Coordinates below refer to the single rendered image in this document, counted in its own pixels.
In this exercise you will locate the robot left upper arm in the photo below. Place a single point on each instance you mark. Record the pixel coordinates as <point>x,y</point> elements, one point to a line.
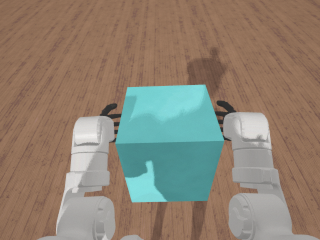
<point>85,218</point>

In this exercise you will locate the right robot forearm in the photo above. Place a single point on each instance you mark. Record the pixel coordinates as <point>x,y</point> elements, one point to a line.
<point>253,161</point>

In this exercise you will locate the robot right upper arm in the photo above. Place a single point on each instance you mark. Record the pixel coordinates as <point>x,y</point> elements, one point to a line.
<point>261,216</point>

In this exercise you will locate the left robot forearm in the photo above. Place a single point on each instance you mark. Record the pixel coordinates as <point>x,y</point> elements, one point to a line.
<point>89,159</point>

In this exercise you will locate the left robot hand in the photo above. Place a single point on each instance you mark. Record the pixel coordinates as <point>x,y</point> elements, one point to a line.
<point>105,112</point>

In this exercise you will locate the right robot hand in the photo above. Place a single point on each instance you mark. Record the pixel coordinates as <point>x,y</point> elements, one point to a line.
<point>229,109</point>

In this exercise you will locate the carton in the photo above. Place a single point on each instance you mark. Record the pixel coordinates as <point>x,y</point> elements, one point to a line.
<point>169,143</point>

